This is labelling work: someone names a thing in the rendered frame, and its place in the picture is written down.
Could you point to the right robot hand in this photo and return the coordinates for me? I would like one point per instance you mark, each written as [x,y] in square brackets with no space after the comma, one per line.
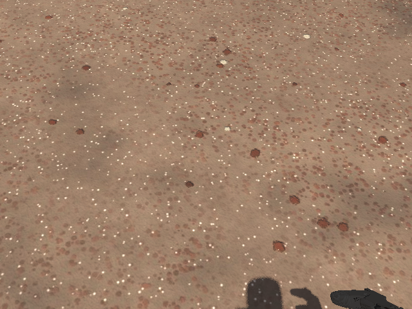
[361,299]

